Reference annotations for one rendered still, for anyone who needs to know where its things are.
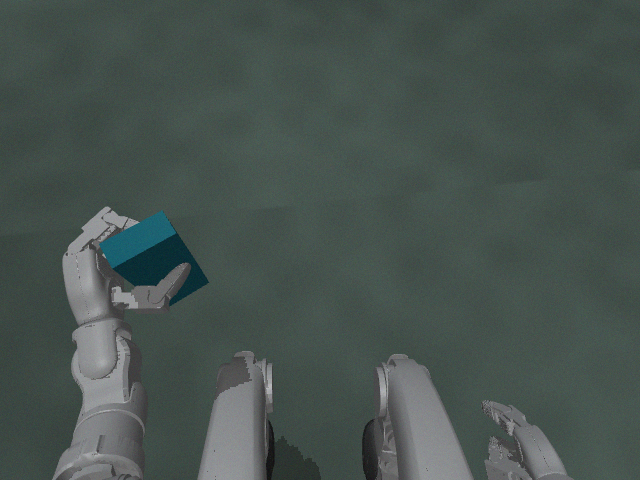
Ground right robot foot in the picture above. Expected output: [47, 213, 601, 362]
[362, 419, 378, 480]

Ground left robot hand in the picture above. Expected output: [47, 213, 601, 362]
[62, 207, 191, 326]

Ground left robot arm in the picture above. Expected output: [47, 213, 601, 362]
[52, 318, 148, 480]

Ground right robot hand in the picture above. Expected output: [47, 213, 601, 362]
[481, 400, 568, 480]

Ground carton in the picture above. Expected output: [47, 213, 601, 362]
[99, 211, 209, 307]

